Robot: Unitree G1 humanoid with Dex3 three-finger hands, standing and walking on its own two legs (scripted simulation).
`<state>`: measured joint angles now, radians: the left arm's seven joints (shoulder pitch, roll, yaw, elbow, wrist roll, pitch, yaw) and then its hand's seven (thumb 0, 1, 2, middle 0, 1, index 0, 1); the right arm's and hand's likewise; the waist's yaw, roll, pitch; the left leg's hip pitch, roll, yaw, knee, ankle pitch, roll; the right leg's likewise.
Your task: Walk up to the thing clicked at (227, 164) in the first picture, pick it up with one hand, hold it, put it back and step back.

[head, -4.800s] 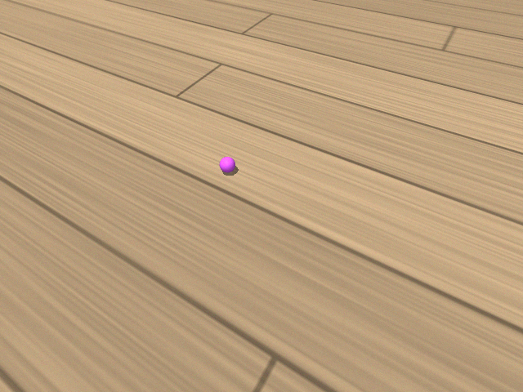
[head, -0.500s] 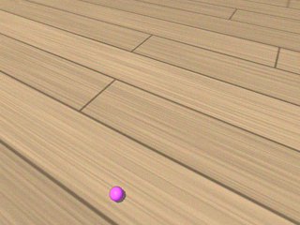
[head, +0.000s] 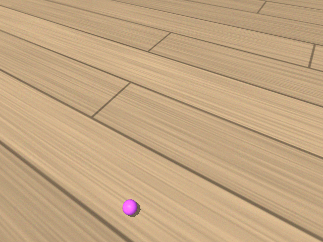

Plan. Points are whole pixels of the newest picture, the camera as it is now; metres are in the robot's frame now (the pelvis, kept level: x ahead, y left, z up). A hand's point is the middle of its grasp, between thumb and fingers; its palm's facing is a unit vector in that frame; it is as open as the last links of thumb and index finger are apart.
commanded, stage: walk up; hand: left
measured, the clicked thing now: (129, 207) +0.44 +0.22 -0.74
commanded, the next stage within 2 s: none
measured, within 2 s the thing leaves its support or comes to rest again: neither
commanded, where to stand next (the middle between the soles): +0.09 +0.00 m, yaw -2 degrees
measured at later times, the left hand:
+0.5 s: hand out of the picture +0.10 +0.25 -0.15, palm faces -0.02 -0.94 -0.33, open 7.4 cm
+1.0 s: hand out of the picture +0.09 +0.27 -0.16, palm faces -0.02 -0.93 -0.36, open 7.4 cm
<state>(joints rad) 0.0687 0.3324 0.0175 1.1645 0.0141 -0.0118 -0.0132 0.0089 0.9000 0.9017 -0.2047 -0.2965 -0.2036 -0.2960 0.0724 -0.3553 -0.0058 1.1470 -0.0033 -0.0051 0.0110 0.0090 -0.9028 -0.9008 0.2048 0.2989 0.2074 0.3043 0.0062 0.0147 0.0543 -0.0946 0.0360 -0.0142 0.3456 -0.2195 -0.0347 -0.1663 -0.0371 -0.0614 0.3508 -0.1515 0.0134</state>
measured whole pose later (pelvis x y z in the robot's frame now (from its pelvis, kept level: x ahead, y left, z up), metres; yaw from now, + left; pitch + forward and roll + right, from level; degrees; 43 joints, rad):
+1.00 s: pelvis +0.03 +0.00 -0.01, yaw +0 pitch -2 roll +0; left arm 0.19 0.37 0.05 1.08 0.04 -0.02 -0.03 0.01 0.90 0.90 -0.21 -0.30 -0.20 -0.30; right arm 0.23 -0.37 -0.04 1.06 -0.03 -0.01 0.03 0.01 -0.90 -0.90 0.21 0.30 0.21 0.30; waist 0.00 0.00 0.04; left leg -0.09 0.03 -0.02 0.48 -0.34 -0.02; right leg -0.18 -0.03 -0.03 0.52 -0.28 -0.01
